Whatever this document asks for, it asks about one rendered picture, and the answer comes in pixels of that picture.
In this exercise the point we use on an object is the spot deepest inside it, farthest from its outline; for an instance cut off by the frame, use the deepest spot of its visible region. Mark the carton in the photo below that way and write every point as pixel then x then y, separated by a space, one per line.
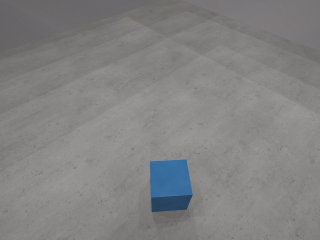
pixel 170 185

